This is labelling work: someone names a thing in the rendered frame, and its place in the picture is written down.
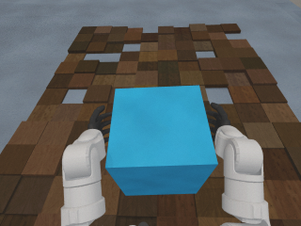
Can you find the robot left hand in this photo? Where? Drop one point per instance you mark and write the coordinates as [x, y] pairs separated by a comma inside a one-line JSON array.
[[95, 121]]

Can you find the carton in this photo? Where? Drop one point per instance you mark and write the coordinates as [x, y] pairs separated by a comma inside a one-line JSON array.
[[160, 142]]

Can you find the left robot forearm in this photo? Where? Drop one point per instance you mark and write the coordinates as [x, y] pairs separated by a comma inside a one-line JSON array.
[[81, 177]]

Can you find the robot right hand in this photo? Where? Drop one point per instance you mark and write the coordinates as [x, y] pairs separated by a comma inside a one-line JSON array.
[[221, 118]]

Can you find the right robot forearm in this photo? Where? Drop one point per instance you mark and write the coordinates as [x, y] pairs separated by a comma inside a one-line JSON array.
[[243, 195]]

